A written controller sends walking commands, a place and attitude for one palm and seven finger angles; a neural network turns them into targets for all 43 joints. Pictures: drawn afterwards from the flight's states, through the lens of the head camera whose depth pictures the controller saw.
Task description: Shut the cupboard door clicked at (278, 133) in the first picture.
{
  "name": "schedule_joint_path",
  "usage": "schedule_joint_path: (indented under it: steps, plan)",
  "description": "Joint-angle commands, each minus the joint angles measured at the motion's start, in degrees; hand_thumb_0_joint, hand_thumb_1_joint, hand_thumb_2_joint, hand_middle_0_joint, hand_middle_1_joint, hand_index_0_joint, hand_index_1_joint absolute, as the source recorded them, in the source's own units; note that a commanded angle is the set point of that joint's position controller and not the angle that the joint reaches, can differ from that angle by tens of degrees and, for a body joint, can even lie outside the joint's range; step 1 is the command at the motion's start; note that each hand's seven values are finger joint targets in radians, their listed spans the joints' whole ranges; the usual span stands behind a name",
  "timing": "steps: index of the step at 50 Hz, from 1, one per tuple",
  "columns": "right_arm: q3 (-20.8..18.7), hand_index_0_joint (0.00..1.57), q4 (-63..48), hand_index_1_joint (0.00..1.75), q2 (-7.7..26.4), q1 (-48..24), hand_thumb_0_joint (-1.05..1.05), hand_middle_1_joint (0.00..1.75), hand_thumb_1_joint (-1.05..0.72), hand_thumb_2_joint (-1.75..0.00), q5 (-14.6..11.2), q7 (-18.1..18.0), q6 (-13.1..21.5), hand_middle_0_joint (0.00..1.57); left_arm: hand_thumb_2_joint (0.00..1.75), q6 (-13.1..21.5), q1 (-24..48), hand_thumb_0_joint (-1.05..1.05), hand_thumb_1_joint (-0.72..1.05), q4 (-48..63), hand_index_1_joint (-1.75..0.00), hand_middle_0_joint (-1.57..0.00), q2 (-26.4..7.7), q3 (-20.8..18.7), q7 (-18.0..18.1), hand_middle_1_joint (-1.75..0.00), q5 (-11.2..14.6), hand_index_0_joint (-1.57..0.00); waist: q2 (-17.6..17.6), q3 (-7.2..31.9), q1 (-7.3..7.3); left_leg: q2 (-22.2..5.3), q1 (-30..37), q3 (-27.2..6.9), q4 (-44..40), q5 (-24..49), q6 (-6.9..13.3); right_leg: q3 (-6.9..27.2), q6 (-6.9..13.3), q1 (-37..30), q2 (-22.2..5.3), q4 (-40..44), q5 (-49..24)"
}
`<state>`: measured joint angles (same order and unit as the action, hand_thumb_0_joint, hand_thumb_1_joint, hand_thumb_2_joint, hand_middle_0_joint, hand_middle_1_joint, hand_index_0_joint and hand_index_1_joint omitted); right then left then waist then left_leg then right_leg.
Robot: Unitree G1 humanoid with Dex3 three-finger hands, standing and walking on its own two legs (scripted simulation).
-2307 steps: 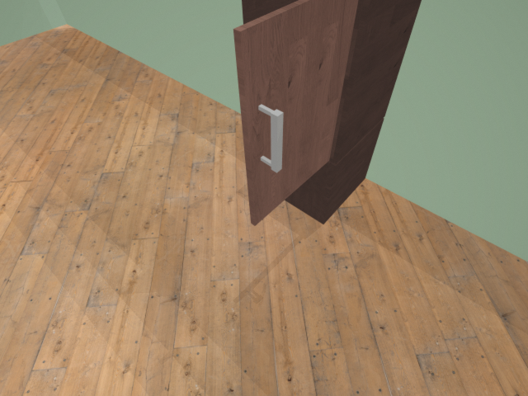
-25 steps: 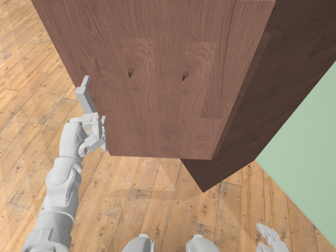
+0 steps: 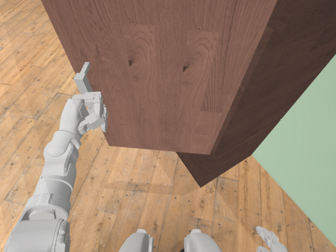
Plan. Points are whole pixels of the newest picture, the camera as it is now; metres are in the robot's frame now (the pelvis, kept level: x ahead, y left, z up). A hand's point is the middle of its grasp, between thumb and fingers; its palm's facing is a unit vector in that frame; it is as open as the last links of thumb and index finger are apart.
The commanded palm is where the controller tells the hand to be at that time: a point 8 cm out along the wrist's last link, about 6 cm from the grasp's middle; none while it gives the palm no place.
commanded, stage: push the door shut along its arc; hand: left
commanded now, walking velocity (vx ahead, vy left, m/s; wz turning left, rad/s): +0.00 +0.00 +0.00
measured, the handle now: (93, 95) +0.48 +0.20 +0.07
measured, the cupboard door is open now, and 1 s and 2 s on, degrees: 54 40 24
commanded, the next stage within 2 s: pull the fist back off the door in 1.50 s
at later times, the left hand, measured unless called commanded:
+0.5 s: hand (119, 97) +0.47 +0.13 +0.07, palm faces -0.29 -0.96 -0.03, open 3.1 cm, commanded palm +0.47 +0.18 +0.07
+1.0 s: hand (132, 84) +0.52 +0.10 +0.07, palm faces -0.36 -0.93 -0.03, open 3.2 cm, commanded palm +0.52 +0.15 +0.07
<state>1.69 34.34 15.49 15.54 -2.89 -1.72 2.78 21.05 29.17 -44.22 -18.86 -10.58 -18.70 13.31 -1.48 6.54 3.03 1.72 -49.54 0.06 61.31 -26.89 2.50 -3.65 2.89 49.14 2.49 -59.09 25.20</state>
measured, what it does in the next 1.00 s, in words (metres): stands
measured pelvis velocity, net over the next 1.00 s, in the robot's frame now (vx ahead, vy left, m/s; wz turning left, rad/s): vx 0.01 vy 0.00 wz -0.03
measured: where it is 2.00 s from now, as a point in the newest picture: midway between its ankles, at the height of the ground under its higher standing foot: outside the picture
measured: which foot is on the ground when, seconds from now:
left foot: down 0.00-1.00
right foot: down 0.00-1.00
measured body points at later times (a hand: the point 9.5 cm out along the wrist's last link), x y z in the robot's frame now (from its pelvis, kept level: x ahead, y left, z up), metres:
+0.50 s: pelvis +0.00 +0.02 -0.01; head +0.11 +0.03 +0.43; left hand +0.48 +0.19 +0.07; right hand +0.04 -0.25 -0.12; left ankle +0.03 +0.09 -0.66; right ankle +0.03 -0.09 -0.66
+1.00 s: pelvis +0.01 +0.00 -0.02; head +0.14 +0.01 +0.41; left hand +0.53 +0.16 +0.08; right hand +0.02 -0.27 -0.13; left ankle +0.03 +0.09 -0.66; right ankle +0.03 -0.09 -0.66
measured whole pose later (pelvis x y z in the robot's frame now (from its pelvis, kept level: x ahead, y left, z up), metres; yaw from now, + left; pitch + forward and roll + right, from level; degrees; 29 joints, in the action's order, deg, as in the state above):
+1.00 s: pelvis +0.01 +0.00 -0.02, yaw -2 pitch +23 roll -2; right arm 2.1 36.4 16.5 20.8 -1.7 -0.8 0.3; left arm 18.9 57.4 -67.7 -26.9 -12.0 -25.4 8.5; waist -2.6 6.5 10.1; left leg 0.4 -60.1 0.1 66.2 -28.8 2.6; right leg -3.8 2.9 59.4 3.7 -62.6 26.0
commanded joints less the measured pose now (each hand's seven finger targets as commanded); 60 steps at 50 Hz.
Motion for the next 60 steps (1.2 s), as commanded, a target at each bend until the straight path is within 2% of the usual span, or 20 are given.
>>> schedule_joint_path:
  steps: [1,5,9,13,14,18,20,23,27,29,31,34,38,40,45,50,52,53,56,60]
  plan:
    - [-3.15,0.20,-5.76,0.30,8.77,2.76,0.00,0.30,-0.90,-0.90,-0.43,-0.40,1.68,0.20,0.90,2.98,24.20,0.00,0.90,8.28,-1.50,-1.30,-9.39,-1.83,-1.97,-1.50,1.05,-1.30,-0.01,21.38,1.88,-1.46,9.82,-3.57,-8.34,11.72,-0.47,5.11,-0.95,-12.03,-1.63,8.26,-12.90]
    - [-3.13,0.20,-4.66,0.30,9.24,3.77,0.00,0.30,-0.90,-0.90,-0.40,-0.48,1.44,0.20,0.90,3.52,31.08,0.00,0.90,3.55,-1.50,-1.30,-9.72,-1.49,-2.43,-1.50,0.56,-1.30,-0.07,19.66,3.16,-1.62,8.83,-4.23,-8.12,8.70,-0.35,4.60,-0.85,-8.22,-1.43,8.07,-8.97]
    - [-3.38,0.20,-3.70,0.30,9.99,5.30,0.00,0.30,-0.90,-0.90,-0.21,-0.32,1.19,0.20,0.90,4.35,34.96,0.00,0.90,0.37,-1.50,-1.30,-11.98,-2.53,-3.11,-1.50,-0.31,-1.30,-1.64,22.91,3.42,-1.74,10.60,-4.91,-7.41,10.12,-0.52,4.21,-0.60,-6.47,-1.19,6.99,-9.38]
    - [-3.48,0.20,-2.97,0.30,10.30,6.48,0.00,0.30,-0.90,-0.90,-0.08,-0.07,1.04,0.20,0.90,4.50,39.70,0.00,0.90,-1.93,-1.50,-1.30,-9.97,-0.11,-3.94,-1.50,-0.77,-1.30,-4.21,23.72,4.76,-2.10,13.77,-6.16,-7.12,11.41,-0.75,3.16,-0.35,-1.77,-0.74,6.14,-8.80]
    - [-3.48,0.20,-2.58,0.30,10.59,6.98,0.00,0.30,-0.90,-0.90,-0.07,-0.05,0.87,0.20,0.90,4.38,40.74,0.00,0.90,-3.21,-1.50,-1.30,-11.52,-1.29,-3.85,-1.50,-0.99,-1.30,-2.51,23.58,5.06,-2.26,13.05,-6.30,-7.07,11.06,-0.72,3.16,-0.52,-1.93,-0.72,6.28,-8.61]
    - [-3.49,0.20,-2.47,0.30,10.98,8.39,0.00,0.30,-0.90,-0.90,0.21,-0.03,0.57,0.20,0.90,4.69,44.01,0.00,0.90,-3.64,-1.50,-1.30,-14.18,-3.14,-3.69,-1.50,-1.53,-1.30,-4.32,26.47,4.88,-2.39,14.64,-6.99,-6.58,14.45,-0.99,2.75,-0.18,-1.47,-0.56,4.96,-10.44]
    - [-3.60,0.20,-2.24,0.30,10.67,8.61,0.00,0.30,-0.90,-0.90,0.27,0.37,0.52,0.20,0.90,4.82,44.40,0.00,0.90,-3.98,-1.50,-1.30,-11.31,-0.86,-3.72,-1.50,-1.91,-1.30,-5.85,26.98,5.14,-2.64,17.39,-7.58,-6.72,16.13,-1.48,2.35,-0.26,0.40,-0.45,5.00,-10.63]
    - [-3.74,0.20,-1.62,0.30,11.28,9.85,0.00,0.30,-0.90,-0.90,0.40,0.43,0.22,0.20,0.90,4.53,46.48,0.00,0.90,-6.70,-1.50,-1.30,-12.03,-1.30,-3.32,-1.50,-2.39,-1.30,-4.79,25.43,6.39,-3.07,17.67,-8.68,-6.73,15.68,-1.51,1.86,-0.16,3.22,-0.18,4.87,-9.53]
    - [-3.48,0.20,-1.83,0.30,11.39,10.97,0.00,0.30,-0.90,-0.90,0.54,0.57,-0.37,0.20,0.90,3.13,47.95,0.00,0.90,-10.24,-1.50,-1.30,-15.05,-4.24,-2.63,-1.50,-3.01,-1.30,-1.45,24.79,6.81,-2.62,12.52,-7.17,-6.15,14.03,-0.72,2.42,-0.50,0.10,-0.16,5.16,-9.91]
    - [-3.30,0.20,-1.93,0.30,11.32,11.17,0.00,0.30,-0.90,-0.90,0.76,0.63,-0.31,0.20,0.90,3.72,50.17,0.00,0.90,-9.06,-1.50,-1.30,-16.81,-5.17,-2.79,-1.50,-3.41,-1.30,-4.45,27.77,6.46,-2.53,13.98,-7.04,-5.15,17.09,-0.85,2.69,-0.33,0.02,-0.15,4.29,-11.94]
    - [-3.35,0.20,-2.09,0.30,11.13,11.46,0.00,0.30,-0.90,-0.90,0.86,0.81,-0.54,0.20,0.90,4.11,50.42,0.00,0.90,-8.78,-1.50,-1.30,-15.71,-3.93,-3.28,-1.50,-3.83,-1.30,-4.95,28.39,6.78,-2.77,15.29,-7.20,-4.70,19.40,-1.10,2.55,-0.41,0.74,-0.06,4.01,-13.14]
    - [-3.44,0.20,-2.02,0.30,11.36,12.31,0.00,0.30,-0.90,-0.90,1.03,0.93,-0.88,0.20,0.90,4.38,50.24,0.00,0.90,-8.74,-1.50,-1.30,-18.65,-6.14,-3.78,-1.50,-4.05,-1.30,-5.85,30.66,6.06,-2.85,16.04,-7.03,-3.94,22.20,-1.26,2.76,-0.37,-0.46,0.04,3.57,-15.20]
    - [-3.36,0.20,-2.05,0.30,11.19,13.00,0.00,0.30,-0.90,-0.90,0.90,0.97,-1.57,0.20,0.90,2.42,50.02,0.00,0.90,-11.63,-1.50,-1.30,-17.10,-4.78,-5.16,-1.50,-3.96,-1.30,-3.56,29.44,7.33,-2.43,13.05,-5.91,-3.00,22.03,-0.38,3.13,-0.64,-1.89,0.37,3.89,-16.99]
    - [-3.27,0.20,-1.88,0.30,11.36,13.14,0.00,0.30,-0.90,-0.90,0.82,0.81,-1.93,0.20,0.90,1.23,50.67,0.00,0.90,-13.11,-1.50,-1.30,-19.06,-6.07,-5.58,-1.50,-4.11,-1.30,-1.62,27.40,7.80,-2.35,9.66,-5.15,-2.72,19.75,0.06,3.62,-0.89,-3.21,0.38,4.49,-16.92]
    - [-3.20,0.20,-1.61,0.30,11.04,12.76,0.00,0.30,-0.90,-0.90,0.94,0.49,-1.50,0.20,0.90,1.63,56.46,0.00,0.90,-10.12,-1.50,-1.30,-16.97,-2.91,-6.93,-1.50,-3.92,-1.30,-5.44,29.80,8.82,-2.26,11.76,-5.28,-1.53,20.07,0.12,3.95,-0.81,-1.30,0.35,4.12,-16.93]
    - [-3.29,0.20,-0.18,0.30,11.21,12.96,0.00,0.30,-0.90,-0.90,1.05,0.12,-0.78,0.20,0.90,1.09,60.70,0.00,0.90,-10.32,-1.50,-1.30,-15.97,-1.13,-8.17,-1.50,-3.59,-1.30,-6.19,31.04,10.17,-2.28,13.03,-5.51,-0.39,20.17,0.34,3.91,-0.81,0.37,0.48,4.07,-16.66]
    - [-3.22,0.20,0.09,0.30,11.50,13.08,0.00,0.30,-0.90,-0.90,1.01,-0.10,-0.53,0.20,0.90,0.52,61.63,0.00,0.90,-10.35,-1.50,-1.30,-18.22,-2.36,-8.59,-1.50,-3.55,-1.30,-5.92,31.49,10.11,-2.26,11.48,-5.10,0.00,19.48,0.46,4.31,-0.76,-0.97,0.43,4.15,-16.63]
    - [-3.17,0.20,0.27,0.30,11.36,13.16,0.00,0.30,-0.90,-0.90,1.02,-0.23,-0.32,0.20,0.90,0.39,62.99,0.00,0.90,-10.57,-1.50,-1.30,-16.52,-0.91,-8.89,-1.50,-3.46,-1.30,-6.23,32.18,10.77,-2.11,12.60,-5.31,0.39,20.74,0.65,3.98,-0.60,0.33,0.53,3.61,-17.38]
    - [-2.90,0.20,1.23,0.30,11.39,12.66,0.00,0.30,-0.90,-0.90,1.00,-0.41,0.21,0.20,0.90,-1.04,65.12,0.00,0.90,-13.06,-1.50,-1.30,-14.96,0.87,-9.38,-1.50,-3.38,-1.30,-6.07,29.33,11.84,-2.23,10.75,-5.25,0.82,18.50,0.72,4.06,-0.88,2.02,0.55,4.09,-15.36]
    - [-2.53,0.20,2.00,0.30,11.85,12.80,0.00,0.30,-0.90,-0.90,1.17,-0.91,1.26,0.20,0.90,-2.02,67.84,0.00,0.90,-15.33,-1.50,-1.30,-18.83,-1.51,-9.90,-1.50,-3.36,-1.30,-4.58,29.57,12.41,-2.25,6.63,-4.86,2.14,16.34,1.08,4.67,-0.85,0.83,0.52,3.67,-14.08]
